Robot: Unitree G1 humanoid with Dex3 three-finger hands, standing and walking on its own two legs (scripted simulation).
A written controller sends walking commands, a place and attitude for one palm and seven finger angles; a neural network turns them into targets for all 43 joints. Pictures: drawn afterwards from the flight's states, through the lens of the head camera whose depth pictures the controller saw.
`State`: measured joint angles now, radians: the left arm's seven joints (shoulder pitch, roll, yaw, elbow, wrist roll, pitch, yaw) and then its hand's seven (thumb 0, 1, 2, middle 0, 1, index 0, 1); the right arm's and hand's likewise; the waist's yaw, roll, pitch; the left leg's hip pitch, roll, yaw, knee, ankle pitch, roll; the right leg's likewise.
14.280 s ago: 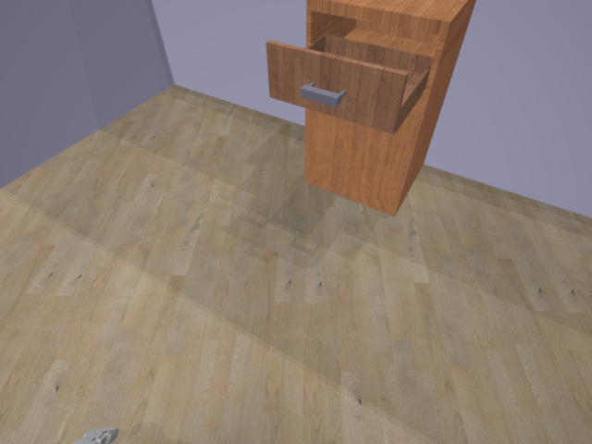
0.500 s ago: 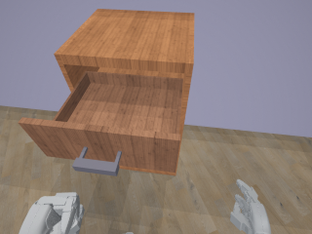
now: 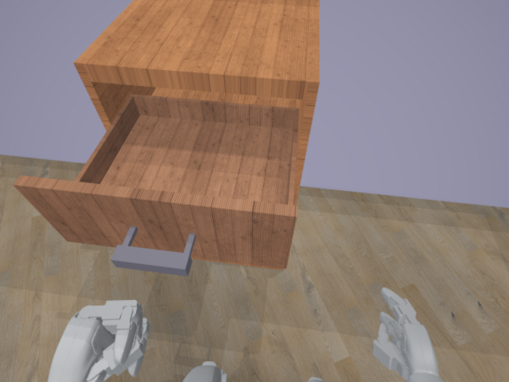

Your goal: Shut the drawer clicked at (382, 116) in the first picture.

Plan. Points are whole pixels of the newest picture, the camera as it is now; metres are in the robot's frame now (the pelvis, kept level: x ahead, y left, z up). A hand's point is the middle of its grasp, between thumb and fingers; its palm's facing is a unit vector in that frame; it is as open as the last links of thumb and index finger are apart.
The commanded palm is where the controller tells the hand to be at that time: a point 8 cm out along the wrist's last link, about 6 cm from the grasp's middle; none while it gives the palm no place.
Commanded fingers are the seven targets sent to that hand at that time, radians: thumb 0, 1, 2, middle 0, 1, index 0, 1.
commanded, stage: bring the fist close to the handle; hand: left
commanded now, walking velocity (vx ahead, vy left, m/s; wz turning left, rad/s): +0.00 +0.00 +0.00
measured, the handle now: (157, 247) +0.32 +0.19 +0.01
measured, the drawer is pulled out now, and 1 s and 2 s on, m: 0.28 0.28 0.23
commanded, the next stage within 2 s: push the drawer shut in 0.96 s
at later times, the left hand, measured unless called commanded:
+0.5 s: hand (153, 326) +0.20 +0.16 +0.01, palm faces -0.08 -1.00 -0.03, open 3.3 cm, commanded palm +0.18 +0.22 +0.02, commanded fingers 0.00 0.90 0.90 -1.40 -1.60 -1.40 -1.60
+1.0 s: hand (160, 319) +0.21 +0.15 +0.01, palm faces -0.08 -1.00 -0.03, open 3.3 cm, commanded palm +0.18 +0.21 +0.01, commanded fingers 0.00 0.90 0.90 -1.40 -1.60 -1.40 -1.60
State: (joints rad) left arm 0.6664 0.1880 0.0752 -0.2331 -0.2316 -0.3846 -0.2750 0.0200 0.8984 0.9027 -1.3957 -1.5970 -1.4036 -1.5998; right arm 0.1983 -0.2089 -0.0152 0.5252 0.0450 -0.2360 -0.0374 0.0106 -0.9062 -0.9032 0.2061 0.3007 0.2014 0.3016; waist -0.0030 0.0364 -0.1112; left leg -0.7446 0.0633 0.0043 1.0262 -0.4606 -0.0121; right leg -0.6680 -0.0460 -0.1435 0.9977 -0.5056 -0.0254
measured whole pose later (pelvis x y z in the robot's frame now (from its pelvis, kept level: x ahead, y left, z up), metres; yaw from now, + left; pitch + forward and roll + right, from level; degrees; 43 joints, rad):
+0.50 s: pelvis -0.01 +0.00 -0.03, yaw -1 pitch +16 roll -2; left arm 0.49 0.20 0.08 -0.10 -0.22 -0.43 -0.23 0.02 0.90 0.90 -1.40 -1.60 -1.40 -1.60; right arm 0.19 -0.21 -0.01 0.52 0.03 -0.17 -0.04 0.01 -0.91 -0.90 0.21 0.30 0.20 0.30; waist -0.02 0.03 -0.14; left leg -0.96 0.07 0.00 1.19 -0.52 -0.01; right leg -0.88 -0.05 -0.14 1.16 -0.56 -0.02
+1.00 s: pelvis +0.00 +0.01 -0.04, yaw -1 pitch +18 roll -2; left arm 0.50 0.20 0.05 -0.13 -0.20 -0.42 -0.19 0.02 0.90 0.90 -1.40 -1.60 -1.40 -1.60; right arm 0.20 -0.21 -0.01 0.49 0.02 -0.12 -0.03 0.01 -0.91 -0.90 0.21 0.30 0.20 0.30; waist -0.03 0.03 -0.16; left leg -1.01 0.07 0.00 1.22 -0.54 0.00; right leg -0.93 -0.05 -0.13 1.19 -0.57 -0.02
